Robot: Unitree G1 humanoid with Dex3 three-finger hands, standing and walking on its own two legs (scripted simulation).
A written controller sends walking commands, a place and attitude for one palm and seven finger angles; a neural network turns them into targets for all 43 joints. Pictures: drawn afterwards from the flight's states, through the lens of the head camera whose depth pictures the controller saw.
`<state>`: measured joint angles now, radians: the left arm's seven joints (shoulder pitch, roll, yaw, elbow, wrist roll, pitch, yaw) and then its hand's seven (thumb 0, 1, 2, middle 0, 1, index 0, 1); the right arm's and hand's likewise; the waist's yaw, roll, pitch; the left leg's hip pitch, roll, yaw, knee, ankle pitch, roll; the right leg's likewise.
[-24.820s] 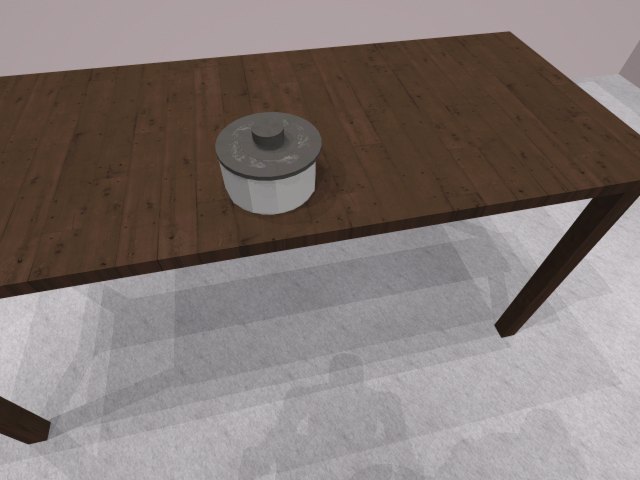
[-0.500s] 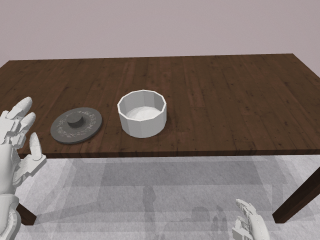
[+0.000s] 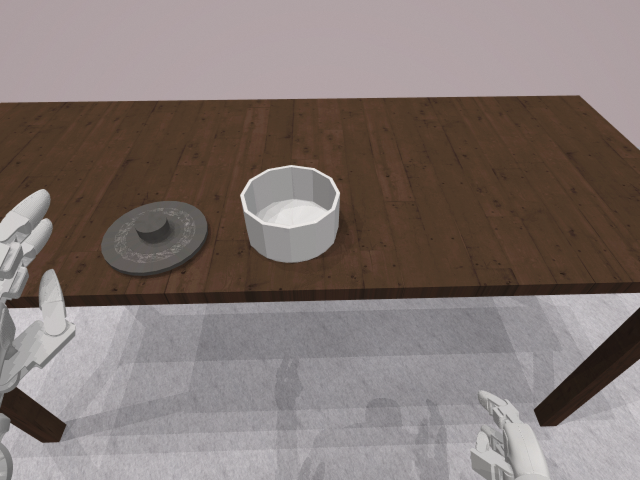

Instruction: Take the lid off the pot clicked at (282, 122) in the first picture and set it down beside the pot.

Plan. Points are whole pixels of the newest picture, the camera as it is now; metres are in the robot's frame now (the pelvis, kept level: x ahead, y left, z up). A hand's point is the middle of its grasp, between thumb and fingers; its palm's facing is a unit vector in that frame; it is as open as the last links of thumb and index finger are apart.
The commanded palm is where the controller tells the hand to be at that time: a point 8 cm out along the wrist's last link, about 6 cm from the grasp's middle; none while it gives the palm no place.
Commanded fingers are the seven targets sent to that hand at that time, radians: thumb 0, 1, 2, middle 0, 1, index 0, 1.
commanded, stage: step back with the hand held close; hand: left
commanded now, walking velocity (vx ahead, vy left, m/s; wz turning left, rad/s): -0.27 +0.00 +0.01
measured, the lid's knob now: (152, 225) +0.49 +0.34 +0.02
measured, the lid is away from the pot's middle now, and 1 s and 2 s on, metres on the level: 0.24 0.24 0.24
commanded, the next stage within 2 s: stop stepping back and stand still in 0.96 s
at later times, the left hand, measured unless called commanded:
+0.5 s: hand out of the picture +0.11 +0.27 +0.19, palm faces +0.37 -0.79 -0.48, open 7.4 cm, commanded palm +0.05 +0.32 +0.20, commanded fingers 0.00 0.90 0.90 -0.20 -0.30 -0.20 -0.30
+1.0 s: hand out of the picture +0.02 +0.33 +0.21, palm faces +0.35 -0.87 -0.35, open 7.4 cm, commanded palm -0.04 +0.38 +0.20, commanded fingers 0.00 0.90 0.90 -0.20 -0.30 -0.20 -0.30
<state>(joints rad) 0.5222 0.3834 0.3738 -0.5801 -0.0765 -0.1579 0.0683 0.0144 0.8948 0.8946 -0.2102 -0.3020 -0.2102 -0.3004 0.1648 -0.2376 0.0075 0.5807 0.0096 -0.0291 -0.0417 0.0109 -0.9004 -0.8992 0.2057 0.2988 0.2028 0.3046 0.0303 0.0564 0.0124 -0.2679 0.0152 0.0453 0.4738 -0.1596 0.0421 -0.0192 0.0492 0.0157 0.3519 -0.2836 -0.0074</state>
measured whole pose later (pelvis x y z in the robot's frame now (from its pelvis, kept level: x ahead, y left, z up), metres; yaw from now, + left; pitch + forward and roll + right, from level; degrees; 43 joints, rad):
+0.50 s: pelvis -0.07 +0.04 -0.01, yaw +2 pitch -1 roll -4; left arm 0.61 0.44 0.43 -0.70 -0.06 -0.21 0.12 0.01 0.89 0.89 -0.21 -0.30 -0.21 -0.30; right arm 0.22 -0.20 0.00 0.54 0.01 -0.05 -0.05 0.01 -0.90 -0.90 0.21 0.30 0.20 0.30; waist 0.01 0.04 0.05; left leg -0.45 -0.01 0.05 0.54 -0.17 0.06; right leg -0.22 0.02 0.00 0.48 -0.25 0.02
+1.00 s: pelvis -0.18 +0.10 -0.02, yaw -2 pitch -1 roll -3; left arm 0.49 0.43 0.41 -0.73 -0.06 -0.23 0.11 0.01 0.89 0.89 -0.22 -0.30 -0.22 -0.30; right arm 0.19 -0.18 0.01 0.60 0.01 -0.03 -0.04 0.01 -0.90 -0.90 0.21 0.30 0.20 0.30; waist 0.01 -0.05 0.00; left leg -0.44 0.00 0.01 0.77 -0.34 -0.01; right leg -0.26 -0.02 0.00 0.58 -0.30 0.05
